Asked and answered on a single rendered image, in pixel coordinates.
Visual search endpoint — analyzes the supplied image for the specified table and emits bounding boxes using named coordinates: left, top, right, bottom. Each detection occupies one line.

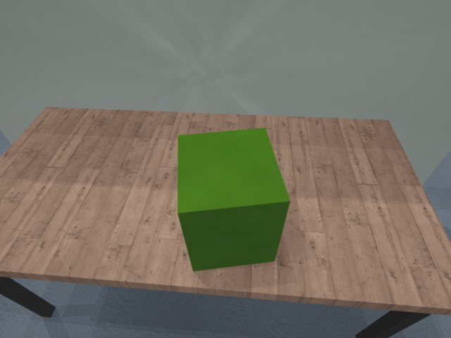
left=0, top=107, right=451, bottom=338

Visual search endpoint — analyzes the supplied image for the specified carton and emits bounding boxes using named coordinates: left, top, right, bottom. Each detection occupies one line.
left=178, top=127, right=290, bottom=271

